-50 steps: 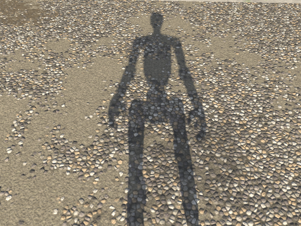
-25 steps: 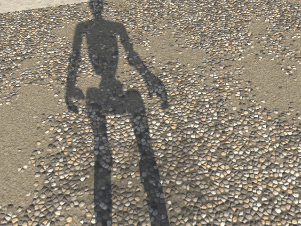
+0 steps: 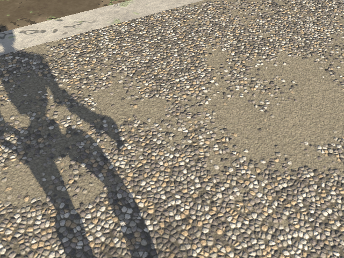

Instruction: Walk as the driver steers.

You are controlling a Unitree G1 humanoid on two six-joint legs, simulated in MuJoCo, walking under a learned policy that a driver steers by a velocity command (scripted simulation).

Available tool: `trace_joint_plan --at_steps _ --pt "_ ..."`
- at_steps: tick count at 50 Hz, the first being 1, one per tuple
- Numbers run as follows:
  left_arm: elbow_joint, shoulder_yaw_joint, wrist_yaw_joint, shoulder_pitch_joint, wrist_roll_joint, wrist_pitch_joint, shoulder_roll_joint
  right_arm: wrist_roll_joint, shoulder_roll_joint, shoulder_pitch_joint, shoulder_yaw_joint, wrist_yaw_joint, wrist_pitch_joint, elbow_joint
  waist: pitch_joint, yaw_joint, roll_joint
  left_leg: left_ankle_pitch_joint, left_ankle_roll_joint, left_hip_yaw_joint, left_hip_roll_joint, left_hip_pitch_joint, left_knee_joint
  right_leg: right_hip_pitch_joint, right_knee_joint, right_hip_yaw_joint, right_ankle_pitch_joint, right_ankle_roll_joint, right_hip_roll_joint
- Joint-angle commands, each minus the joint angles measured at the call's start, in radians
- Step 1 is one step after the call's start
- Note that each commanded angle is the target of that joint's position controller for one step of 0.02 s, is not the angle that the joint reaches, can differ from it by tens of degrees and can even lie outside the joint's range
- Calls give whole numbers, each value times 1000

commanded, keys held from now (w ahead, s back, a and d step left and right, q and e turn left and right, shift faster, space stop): w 0.24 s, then w+q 0.76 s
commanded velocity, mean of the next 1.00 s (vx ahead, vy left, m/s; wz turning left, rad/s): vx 0.50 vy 0.00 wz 0.25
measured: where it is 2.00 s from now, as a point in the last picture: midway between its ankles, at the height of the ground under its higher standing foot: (115, 164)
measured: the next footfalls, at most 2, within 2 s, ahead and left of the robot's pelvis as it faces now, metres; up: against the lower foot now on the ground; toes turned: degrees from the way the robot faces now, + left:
right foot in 0.34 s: +0.32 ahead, -0.16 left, +0.00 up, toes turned -2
left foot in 0.88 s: +0.57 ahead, +0.12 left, +0.00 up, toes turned +19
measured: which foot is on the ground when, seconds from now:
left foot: down 0.00-0.34, up 0.36-0.86, down 0.88-1.00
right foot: up 0.00-0.32, down 0.34-0.88, up 0.90-1.00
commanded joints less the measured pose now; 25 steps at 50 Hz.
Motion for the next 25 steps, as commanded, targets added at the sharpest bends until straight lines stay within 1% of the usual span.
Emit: trace_joint_plan --at_steps 1,3,4,6,8,10,12,13,14,15,16,17,18,19,20,21,22,23,24,25 --pt "-82 11 -4 -6 5 -13 39 8 -112 17 -23 2 -17 -29 -12 17 134 141 190 -278 267 144 -238 -170 -81 13 58 7 -83" --pt "-105 1 -5 -64 14 -17 27 14 -143 35 -31 -2 -15 -14 -7 7 114 218 203 -239 276 157 -258 -196 -188 -9 125 20 -101" --pt "-112 -3 -7 -92 15 -21 21 17 -151 42 -32 -4 -10 -8 -7 -2 109 235 197 -211 270 162 -263 -192 -249 -19 175 23 -105" --pt "-124 -10 -14 -154 10 -28 9 22 -162 62 -32 -8 0 4 4 -25 116 242 174 -153 247 160 -265 -159 -375 -44 273 24 -97" --pt "-137 -13 -22 -214 5 -33 6 29 -173 92 -31 -8 9 19 17 -48 122 223 157 -115 233 157 -256 -109 -479 -71 338 26 -76" --pt "-155 -12 -31 -268 -2 -35 13 34 -181 130 -30 -6 17 36 31 -68 129 202 152 -119 251 183 -243 -87 -541 -85 343 22 -60" --pt "-174 -8 -40 -303 -6 -38 26 38 -191 148 -31 -6 27 50 44 -68 140 202 141 -135 282 231 -220 -78 -590 -87 297 2 -49" --pt "-182 -4 -43 -310 -6 -41 35 41 -194 152 -31 -7 33 56 50 -61 143 222 135 -151 294 241 -198 -54 -617 -88 264 -10 -41" --pt "-179 3 -45 -282 -4 -46 49 43 -203 147 -33 -9 39 60 42 -34 147 270 126 -160 299 248 -162 2 -650 -93 240 -22 -27" --pt "-158 17 -42 -202 2 -49 71 46 -211 127 -33 -12 44 58 4 22 141 387 108 -143 278 234 -78 129 -700 -113 252 -40 -1" --pt "-116 43 -33 -62 10 -50 120 42 -191 127 -24 -14 45 55 -87 86 116 465 82 -103 225 174 90 347 -712 -108 270 -66 -1" --pt "-89 68 -17 133 31 -46 203 16 -129 108 2 -14 38 20 -248 165 2 220 36 -52 159 -34 410 656 -683 104 306 -135 -207" --pt "-80 77 -17 170 39 -37 270 23 -19 223 34 -12 18 3 -364 108 -261 -378 -15 -50 16 -392 733 913 -782 518 162 -273 -435" --pt "-74 56 -19 182 31 -38 174 47 -131 178 5 -11 10 22 -327 146 -149 -389 -12 -163 53 -487 863 851 -837 566 50 -260 -415" --pt "-73 40 -19 121 22 -41 134 60 -168 106 -10 -11 9 -2 -193 128 -113 -299 -5 -155 91 -529 878 735 -854 410 89 -219 -381" --pt "-74 28 -23 50 20 -45 100 52 -155 68 -10 -15 15 -6 -129 95 -62 -217 -11 -137 130 -493 842 612 -884 295 151 -193 -332" --pt "-72 20 -28 -4 21 -50 70 38 -145 53 -15 -17 25 -7 -73 65 -60 -160 -18 -136 153 -460 796 513 -924 210 195 -179 -293" --pt "-66 17 -30 -37 27 -58 55 38 -129 74 -18 -17 41 -2 -48 33 -76 -118 -23 -142 172 -402 772 439 -963 142 229 -166 -268" --pt "-56 20 -31 -52 29 -66 51 41 -107 88 -16 -16 54 3 -37 17 -72 -91 -28 -139 173 -368 763 394 -993 98 262 -165 -258" --pt "-45 24 -29 -58 30 -74 56 42 -88 89 -15 -16 64 2 -24 5 -57 -69 -34 -140 172 -364 755 371 -1012 55 314 -168 -257"
Velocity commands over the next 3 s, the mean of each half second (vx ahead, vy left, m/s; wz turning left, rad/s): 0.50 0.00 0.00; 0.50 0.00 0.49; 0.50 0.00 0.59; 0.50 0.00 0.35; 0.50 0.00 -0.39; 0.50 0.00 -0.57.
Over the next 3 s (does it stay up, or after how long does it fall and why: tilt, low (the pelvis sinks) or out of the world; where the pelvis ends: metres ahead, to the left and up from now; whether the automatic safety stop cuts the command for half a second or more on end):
stays up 1.39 0.63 -0.02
